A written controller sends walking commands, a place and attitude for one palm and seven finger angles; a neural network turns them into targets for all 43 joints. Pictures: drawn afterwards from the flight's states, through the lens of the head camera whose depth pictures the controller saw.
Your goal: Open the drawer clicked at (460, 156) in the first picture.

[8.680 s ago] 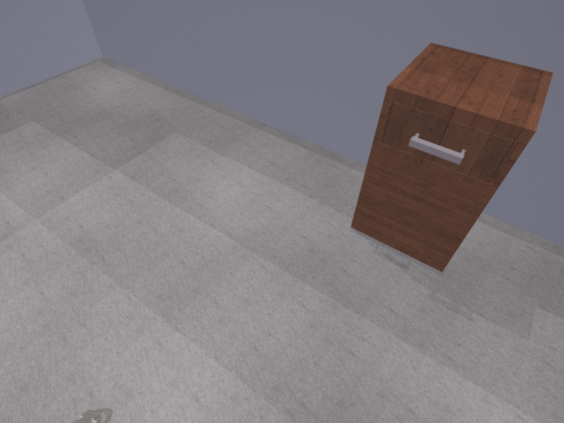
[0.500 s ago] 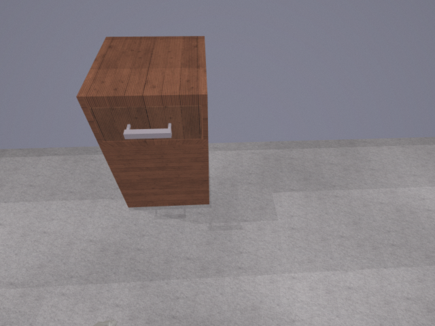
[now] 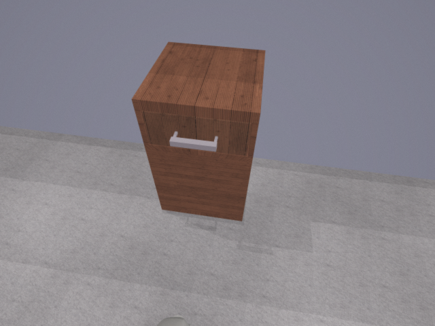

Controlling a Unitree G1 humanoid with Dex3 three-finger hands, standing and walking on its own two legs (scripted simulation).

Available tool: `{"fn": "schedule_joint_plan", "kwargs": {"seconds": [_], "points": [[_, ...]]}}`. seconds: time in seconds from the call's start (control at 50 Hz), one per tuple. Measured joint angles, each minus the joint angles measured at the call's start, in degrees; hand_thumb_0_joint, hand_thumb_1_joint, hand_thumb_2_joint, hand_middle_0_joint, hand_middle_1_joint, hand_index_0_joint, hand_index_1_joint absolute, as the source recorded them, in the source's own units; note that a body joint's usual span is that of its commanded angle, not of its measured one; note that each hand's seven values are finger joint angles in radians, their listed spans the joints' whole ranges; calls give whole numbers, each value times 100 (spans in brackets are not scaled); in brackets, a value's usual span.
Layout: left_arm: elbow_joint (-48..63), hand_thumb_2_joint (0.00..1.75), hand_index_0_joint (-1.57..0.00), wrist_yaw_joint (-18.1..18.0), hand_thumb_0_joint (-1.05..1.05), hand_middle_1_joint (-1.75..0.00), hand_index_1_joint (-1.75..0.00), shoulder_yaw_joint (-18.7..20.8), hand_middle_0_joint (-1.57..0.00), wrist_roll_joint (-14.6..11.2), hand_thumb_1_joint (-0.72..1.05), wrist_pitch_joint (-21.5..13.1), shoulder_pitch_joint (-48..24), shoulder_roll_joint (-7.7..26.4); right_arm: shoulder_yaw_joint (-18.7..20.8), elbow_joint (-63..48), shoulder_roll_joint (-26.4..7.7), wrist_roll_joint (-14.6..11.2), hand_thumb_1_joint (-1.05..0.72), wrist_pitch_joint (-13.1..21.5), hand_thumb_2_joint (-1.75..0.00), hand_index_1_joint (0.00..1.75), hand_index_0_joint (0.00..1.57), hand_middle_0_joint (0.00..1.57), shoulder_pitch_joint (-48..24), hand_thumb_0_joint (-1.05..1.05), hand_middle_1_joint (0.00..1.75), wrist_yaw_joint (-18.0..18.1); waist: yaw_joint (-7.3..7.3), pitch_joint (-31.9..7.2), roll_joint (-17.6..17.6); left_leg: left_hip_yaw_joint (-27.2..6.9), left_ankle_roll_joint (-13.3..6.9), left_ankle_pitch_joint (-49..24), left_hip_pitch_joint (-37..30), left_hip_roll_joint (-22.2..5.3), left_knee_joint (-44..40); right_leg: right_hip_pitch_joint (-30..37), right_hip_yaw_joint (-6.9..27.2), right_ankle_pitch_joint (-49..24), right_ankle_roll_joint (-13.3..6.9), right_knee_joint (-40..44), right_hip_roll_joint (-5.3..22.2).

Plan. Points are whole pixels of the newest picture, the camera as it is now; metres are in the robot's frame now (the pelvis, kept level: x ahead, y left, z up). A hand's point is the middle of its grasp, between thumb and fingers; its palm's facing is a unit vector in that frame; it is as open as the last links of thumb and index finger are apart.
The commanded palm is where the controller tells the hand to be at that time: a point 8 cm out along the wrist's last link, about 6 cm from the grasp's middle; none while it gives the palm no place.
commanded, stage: take the last steps up to it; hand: left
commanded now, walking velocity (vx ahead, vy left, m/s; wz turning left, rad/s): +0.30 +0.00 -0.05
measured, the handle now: (194, 140) +0.74 +0.17 -0.19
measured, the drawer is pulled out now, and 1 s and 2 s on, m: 0.00 0.00 0.00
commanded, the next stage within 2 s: come to a stop and stand still in 0.40 s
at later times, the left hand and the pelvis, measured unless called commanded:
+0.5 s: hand (138, 267) +0.26 +0.22 -0.16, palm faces -0.02 -0.98 -0.19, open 7.4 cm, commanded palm none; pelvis +0.16 +0.04 +0.00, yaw -3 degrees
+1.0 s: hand (139, 262) +0.28 +0.23 -0.17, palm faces +0.01 -0.97 -0.26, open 7.3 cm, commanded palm none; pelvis +0.18 +0.04 -0.01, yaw -3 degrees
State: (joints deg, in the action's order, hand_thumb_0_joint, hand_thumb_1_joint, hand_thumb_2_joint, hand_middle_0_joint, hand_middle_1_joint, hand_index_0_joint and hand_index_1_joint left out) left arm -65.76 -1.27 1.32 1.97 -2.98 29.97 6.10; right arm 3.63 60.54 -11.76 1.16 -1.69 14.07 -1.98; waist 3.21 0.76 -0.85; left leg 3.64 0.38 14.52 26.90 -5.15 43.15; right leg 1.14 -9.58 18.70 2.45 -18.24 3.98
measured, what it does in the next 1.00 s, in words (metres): walks ahead: left foot, then right foot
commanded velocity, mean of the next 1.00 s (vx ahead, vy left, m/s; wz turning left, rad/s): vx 0.01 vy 0.02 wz -0.03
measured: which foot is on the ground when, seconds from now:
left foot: up 0.00-0.04, down 0.06-0.62, up 0.64-1.00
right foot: down 0.00-0.06, up 0.08-0.58, down 0.60-1.00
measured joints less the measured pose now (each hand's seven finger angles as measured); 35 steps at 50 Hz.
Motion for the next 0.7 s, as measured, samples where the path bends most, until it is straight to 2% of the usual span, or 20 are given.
{"fn": "schedule_joint_plan", "kwargs": {"seconds": [0.06,0.08,0.12,0.16,0.22,0.28,0.36,0.44,0.54,0.58,0.6,0.62,0.66,0.7], "points": [[-135,89,-20,14,1,-30,-30,25,-20,-21,91,57,133,21,-77,-156,89,-11,-91,216,-90,30,19,20,-250,1,30,10,72,80,117,206,-139,-93,-500,137,-930,-95,41,474,143,-627,176],[-187,89,-20,27,1,-30,-30,33,-20,-47,91,102,112,30,-85,-199,138,9,-91,322,-90,30,19,20,-356,1,30,39,56,141,190,272,-199,-179,-509,193,-846,-324,105,697,42,-1242,298],[-238,89,-20,44,1,-30,-30,31,-20,-74,91,229,-36,60,-126,-283,251,0,-91,458,-90,30,19,20,-485,1,30,106,36,236,250,403,-295,51,-610,226,-612,-1019,482,1065,-163,-2926,287],[-212,89,-20,59,1,-30,-30,60,-20,-77,91,293,-223,121,-167,-310,367,-18,-91,489,-90,30,19,20,-466,0,30,164,-23,191,254,501,-340,156,-897,247,-814,-1710,597,886,-282,-4195,214],[-43,89,-20,89,1,-30,-30,145,-20,-47,91,278,-604,251,-66,-363,395,-93,-95,604,-90,30,20,20,-366,-2,30,315,-149,95,303,606,-369,10,-1392,369,-1431,-2489,579,220,-288,-4784,213],[230,89,-20,91,1,-30,-30,226,-20,-30,91,250,-1026,385,-86,-267,334,-75,-96,639,-90,30,20,20,-146,-3,30,337,-198,-30,346,633,-411,-108,-1796,501,-1963,-2999,572,-307,-223,-4687,203],[561,89,-19,106,1,-30,-30,284,-19,-30,91,257,-1521,479,-139,-41,358,-59,-94,589,-90,30,20,20,257,-2,30,332,-234,-149,391,621,-420,-117,-2209,640,-2397,-3359,636,-727,-135,-4321,205],[745,89,-19,123,0,-30,-30,265,-19,-46,92,297,-1883,467,-179,157,444,-23,-93,518,-90,30,20,20,625,-1,30,322,-339,-117,344,603,-373,24,-2529,675,-2559,-3339,643,-844,-120,-3608,201],[813,89,-19,125,0,-30,-30,193,-19,-73,91,327,-2136,386,-209,325,524,35,-91,443,-90,30,20,20,955,0,30,323,-566,77,206,665,-222,393,-2788,579,-2429,-2964,506,-661,-249,-2514,88],[820,89,-19,109,0,-30,-30,145,-19,-78,91,295,-2204,346,-229,399,547,33,-91,396,-90,30,20,20,1052,0,30,344,-644,186,142,680,-123,647,-2802,484,-2162,-2660,432,-776,-300,-1950,-25],[831,89,-19,99,0,-30,-30,116,-19,-75,91,248,-2216,336,-244,440,569,10,-91,370,-90,30,20,20,1116,0,30,352,-661,225,135,672,-69,817,-2760,437,-1915,-2435,394,-1166,-305,-1569,-73],[827,89,-19,76,0,-30,-30,96,-19,-68,91,182,-2228,321,-251,492,590,-26,-91,334,-90,30,20,20,1152,0,30,352,-652,248,134,657,-23,988,-2614,380,-1514,-2305,388,-1162,-412,-1401,-116],[797,89,-20,24,0,-30,-30,41,-19,-89,91,101,-2296,220,-223,529,559,-115,-91,208,-90,30,20,20,1041,1,30,360,-670,390,-12,324,7,1446,-2089,293,-318,-2307,303,-856,-564,-1546,-225],[800,89,-20,-12,0,-30,-30,-16,-20,-99,91,119,-2342,131,-173,486,521,-164,-91,90,-90,30,20,20,871,1,30,385,-679,505,-68,25,13,1842,-1538,375,753,-2253,240,-764,-624,-1532,-228]]}}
